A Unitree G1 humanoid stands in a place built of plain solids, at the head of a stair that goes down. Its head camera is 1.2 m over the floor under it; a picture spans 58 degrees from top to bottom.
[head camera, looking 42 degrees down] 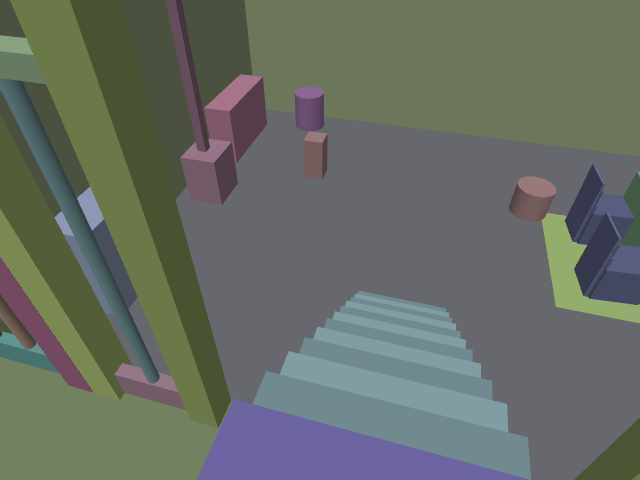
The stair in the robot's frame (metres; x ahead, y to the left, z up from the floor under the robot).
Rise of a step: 0.20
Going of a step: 0.22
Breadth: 0.90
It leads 15 degrees to the right of straight ahead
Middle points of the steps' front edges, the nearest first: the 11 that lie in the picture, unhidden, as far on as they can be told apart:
0.51 -0.18 0.00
0.73 -0.24 -0.20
0.95 -0.30 -0.40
1.16 -0.36 -0.60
1.38 -0.42 -0.81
1.59 -0.48 -1.01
1.81 -0.54 -1.21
2.03 -0.60 -1.41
2.24 -0.66 -1.61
2.46 -0.72 -1.82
2.68 -0.78 -2.02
